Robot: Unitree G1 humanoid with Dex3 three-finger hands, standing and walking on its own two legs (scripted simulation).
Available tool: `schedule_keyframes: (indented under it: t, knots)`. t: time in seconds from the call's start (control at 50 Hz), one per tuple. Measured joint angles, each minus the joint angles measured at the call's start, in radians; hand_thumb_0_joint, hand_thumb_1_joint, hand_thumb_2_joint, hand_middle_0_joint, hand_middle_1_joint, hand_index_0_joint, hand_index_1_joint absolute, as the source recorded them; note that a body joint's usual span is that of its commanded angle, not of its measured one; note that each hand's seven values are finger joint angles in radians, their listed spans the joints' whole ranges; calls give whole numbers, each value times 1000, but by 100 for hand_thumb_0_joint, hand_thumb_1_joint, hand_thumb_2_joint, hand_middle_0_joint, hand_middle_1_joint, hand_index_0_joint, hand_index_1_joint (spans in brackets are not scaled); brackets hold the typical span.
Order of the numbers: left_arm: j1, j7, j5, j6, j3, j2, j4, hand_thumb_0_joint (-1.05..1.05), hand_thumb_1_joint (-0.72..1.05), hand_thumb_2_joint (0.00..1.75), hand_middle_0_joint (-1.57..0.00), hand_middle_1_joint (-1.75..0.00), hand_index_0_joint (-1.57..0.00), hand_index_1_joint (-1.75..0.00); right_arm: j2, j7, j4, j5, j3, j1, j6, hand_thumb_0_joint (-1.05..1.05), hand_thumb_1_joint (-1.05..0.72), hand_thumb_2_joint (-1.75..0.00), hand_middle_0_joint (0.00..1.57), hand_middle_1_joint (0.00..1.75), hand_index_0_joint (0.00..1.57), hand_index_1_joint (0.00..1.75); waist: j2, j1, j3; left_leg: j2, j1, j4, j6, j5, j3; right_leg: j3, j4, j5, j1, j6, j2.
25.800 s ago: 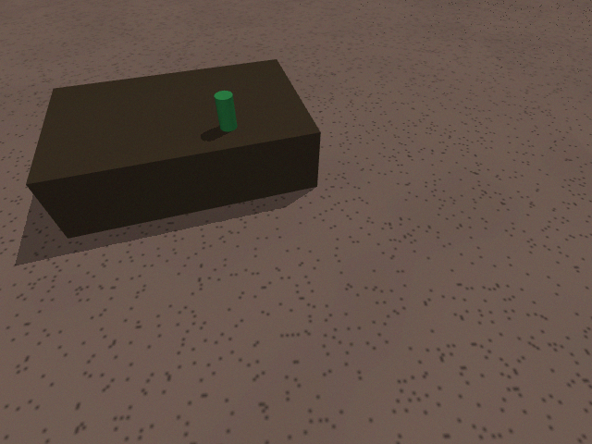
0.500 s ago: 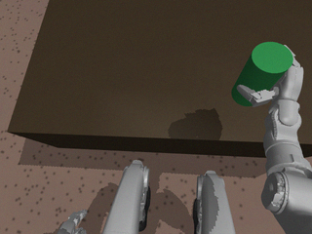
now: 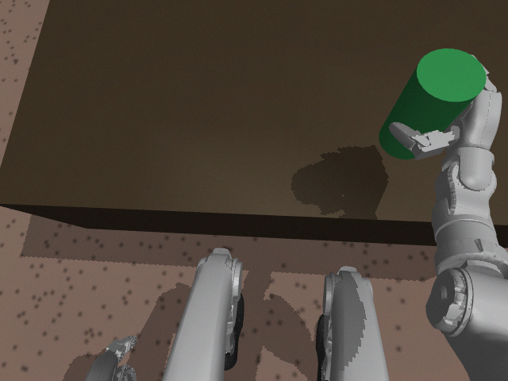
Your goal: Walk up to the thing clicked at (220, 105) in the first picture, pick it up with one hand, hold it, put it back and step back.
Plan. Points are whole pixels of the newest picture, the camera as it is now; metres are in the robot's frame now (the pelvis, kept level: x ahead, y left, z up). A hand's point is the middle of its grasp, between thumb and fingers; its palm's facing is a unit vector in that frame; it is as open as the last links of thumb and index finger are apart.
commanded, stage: lower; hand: right
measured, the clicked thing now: (422, 111) +0.52 -0.18 -0.01
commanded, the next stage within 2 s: loosen in 0.76 s
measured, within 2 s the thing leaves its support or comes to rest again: rests again in 0.64 s
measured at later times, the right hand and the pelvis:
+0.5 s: hand (404, 125) +0.53 -0.18 -0.07, palm faces +0.14 +0.99 -0.04, open 10.9 cm; pelvis -0.02 +0.00 -0.07, yaw +0 degrees
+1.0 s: hand (406, 124) +0.54 -0.19 -0.09, palm faces +0.15 +0.99 -0.03, open 10.9 cm; pelvis -0.02 +0.00 -0.10, yaw +0 degrees
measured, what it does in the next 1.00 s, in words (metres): lowers itself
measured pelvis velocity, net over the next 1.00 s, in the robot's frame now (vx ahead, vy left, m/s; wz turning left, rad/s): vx -0.02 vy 0.00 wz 0.00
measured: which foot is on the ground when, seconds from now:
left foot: down 0.00-1.00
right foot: down 0.00-1.00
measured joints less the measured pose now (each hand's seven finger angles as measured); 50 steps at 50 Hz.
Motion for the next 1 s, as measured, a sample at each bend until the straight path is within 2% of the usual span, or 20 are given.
schedule_keyframes:
  t: [0.2,0.38,0.46,0.62,0.72,1.0]
  knots:
    - [-7,-19,14,14,-1,7,-18,1,91,89,-20,-30,-20,-30,-7,-10,13,-29,-14,-28,-14,-1,50,-110,67,102,67,102,5,15,19,3,-106,112,-10,-14,-11,0,117,-18,-107,-4,11]
    - [-2,-22,17,29,-9,6,-5,1,91,89,-20,-30,-20,-30,-29,-31,28,-54,2,-79,6,-1,50,-110,67,102,66,102,1,25,37,8,-180,187,-13,-6,-15,5,196,-8,-187,-3,23]
    - [7,-19,13,29,-14,9,5,1,92,89,-20,-30,-20,-30,-45,-36,70,-50,4,-117,11,-1,50,-111,66,103,66,103,-5,32,34,8,-206,206,-13,-1,-16,6,216,-4,-213,-3,25]
    - [30,-20,10,38,-26,22,1,1,92,88,-20,-30,-20,-30,-83,-24,108,-58,-31,-149,18,-1,52,-113,66,104,66,104,-11,51,40,3,-242,238,-15,0,-18,7,250,-8,-246,-2,24]
    - [43,-23,10,43,-29,26,-2,1,92,88,-21,-30,-20,-30,-86,-11,94,-53,-41,-148,14,-1,52,-113,66,104,66,104,-6,52,44,4,-261,256,-14,-3,-18,9,266,-10,-265,1,26]
    - [30,-27,16,61,-29,35,-15,1,92,87,-21,-30,-21,-30,-101,-15,92,-67,-37,-181,33,-1,50,-108,70,98,70,97,-2,54,50,8,-288,297,-14,-5,-17,15,309,-9,-296,5,35]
